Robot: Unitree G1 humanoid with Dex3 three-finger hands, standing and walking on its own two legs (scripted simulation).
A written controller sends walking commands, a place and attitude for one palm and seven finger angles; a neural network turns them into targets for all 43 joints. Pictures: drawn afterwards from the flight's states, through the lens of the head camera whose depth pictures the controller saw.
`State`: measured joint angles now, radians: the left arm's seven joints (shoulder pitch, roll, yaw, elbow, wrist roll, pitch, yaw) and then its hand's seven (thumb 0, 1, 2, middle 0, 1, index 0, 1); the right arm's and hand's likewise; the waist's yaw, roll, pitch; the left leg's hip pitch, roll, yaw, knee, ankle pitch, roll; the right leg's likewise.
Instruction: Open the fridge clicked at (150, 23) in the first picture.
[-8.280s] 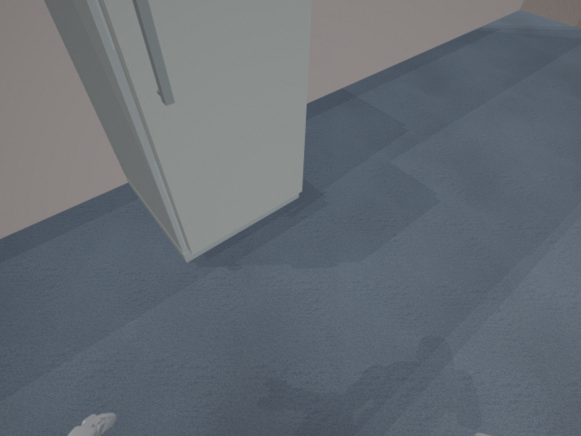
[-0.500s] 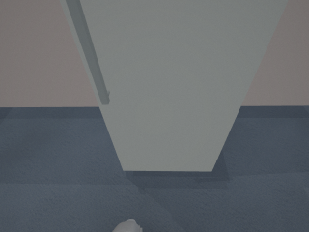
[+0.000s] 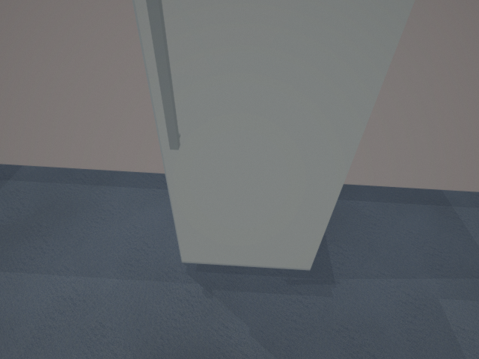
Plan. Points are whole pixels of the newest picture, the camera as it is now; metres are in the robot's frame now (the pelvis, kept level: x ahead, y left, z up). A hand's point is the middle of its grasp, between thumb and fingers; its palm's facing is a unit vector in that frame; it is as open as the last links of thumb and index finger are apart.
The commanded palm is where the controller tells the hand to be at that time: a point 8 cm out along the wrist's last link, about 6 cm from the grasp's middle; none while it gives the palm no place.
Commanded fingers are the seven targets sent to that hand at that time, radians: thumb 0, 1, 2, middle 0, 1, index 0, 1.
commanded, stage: come to a stop and stand still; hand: left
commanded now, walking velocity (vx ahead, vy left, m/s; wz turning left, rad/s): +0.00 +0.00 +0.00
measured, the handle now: (166, 71) +0.66 +0.22 +0.20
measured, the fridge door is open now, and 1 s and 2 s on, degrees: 0 0 0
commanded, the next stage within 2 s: look again from close up in 0.86 s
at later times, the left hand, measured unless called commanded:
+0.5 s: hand out of the picture -0.10 +0.16 -0.17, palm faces +0.05 -0.99 -0.16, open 7.4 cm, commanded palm none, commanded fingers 0.00 0.90 0.90 -0.20 -0.30 -0.20 -0.30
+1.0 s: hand out of the picture -0.14 +0.18 -0.17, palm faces +0.06 -0.98 -0.18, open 7.4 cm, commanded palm none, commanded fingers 0.00 0.90 0.90 -0.20 -0.30 -0.20 -0.30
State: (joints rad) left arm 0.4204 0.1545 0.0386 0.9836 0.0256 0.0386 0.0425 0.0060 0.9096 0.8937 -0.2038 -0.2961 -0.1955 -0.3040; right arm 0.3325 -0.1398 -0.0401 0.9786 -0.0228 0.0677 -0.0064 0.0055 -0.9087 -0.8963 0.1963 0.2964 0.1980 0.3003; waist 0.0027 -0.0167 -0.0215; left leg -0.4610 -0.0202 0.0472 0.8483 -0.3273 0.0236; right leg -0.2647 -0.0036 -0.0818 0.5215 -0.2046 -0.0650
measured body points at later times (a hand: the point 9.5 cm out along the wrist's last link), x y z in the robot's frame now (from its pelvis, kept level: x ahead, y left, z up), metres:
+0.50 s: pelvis -0.09 +0.01 +0.00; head -0.10 +0.01 +0.45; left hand -0.10 +0.22 -0.16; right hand -0.10 -0.20 -0.16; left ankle -0.03 +0.10 -0.73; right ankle -0.07 -0.10 -0.73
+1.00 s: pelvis -0.09 +0.01 +0.00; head -0.10 +0.01 +0.45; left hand -0.14 +0.23 -0.15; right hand -0.09 -0.20 -0.16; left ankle -0.02 +0.10 -0.73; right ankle -0.07 -0.10 -0.73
